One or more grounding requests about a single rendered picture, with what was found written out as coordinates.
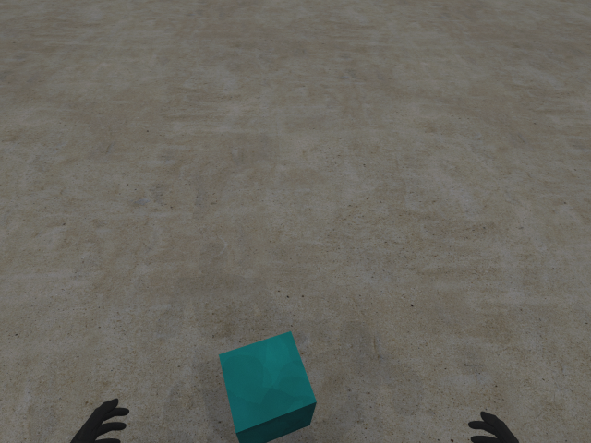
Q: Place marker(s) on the robot right hand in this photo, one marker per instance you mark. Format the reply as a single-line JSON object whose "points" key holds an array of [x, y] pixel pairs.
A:
{"points": [[495, 426]]}

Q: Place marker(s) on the robot left hand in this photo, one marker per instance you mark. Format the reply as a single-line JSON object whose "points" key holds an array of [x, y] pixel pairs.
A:
{"points": [[94, 426]]}

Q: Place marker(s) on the carton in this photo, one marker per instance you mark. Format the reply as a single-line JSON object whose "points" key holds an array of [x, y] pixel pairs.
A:
{"points": [[268, 389]]}

